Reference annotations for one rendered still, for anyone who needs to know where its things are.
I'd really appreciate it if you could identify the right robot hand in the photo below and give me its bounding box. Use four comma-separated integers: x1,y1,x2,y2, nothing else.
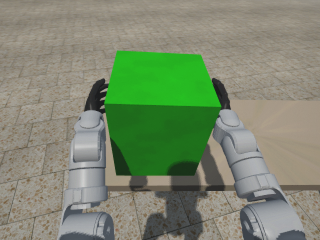
212,78,231,110

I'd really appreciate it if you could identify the left robot forearm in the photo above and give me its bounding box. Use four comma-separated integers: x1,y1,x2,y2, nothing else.
57,110,108,240

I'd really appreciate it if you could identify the carton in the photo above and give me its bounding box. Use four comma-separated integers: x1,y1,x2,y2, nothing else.
104,50,222,176

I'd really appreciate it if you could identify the left robot upper arm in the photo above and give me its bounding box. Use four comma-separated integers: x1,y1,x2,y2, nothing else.
58,211,115,240

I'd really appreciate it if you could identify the right robot upper arm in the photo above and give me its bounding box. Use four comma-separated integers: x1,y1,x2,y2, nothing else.
240,199,306,240

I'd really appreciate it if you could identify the table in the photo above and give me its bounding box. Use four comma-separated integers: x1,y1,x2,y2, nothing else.
103,99,320,192

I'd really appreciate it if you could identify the right robot forearm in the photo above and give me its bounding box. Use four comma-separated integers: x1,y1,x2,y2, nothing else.
212,109,306,238

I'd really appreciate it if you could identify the left robot hand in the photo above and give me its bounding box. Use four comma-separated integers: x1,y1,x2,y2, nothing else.
84,78,109,114

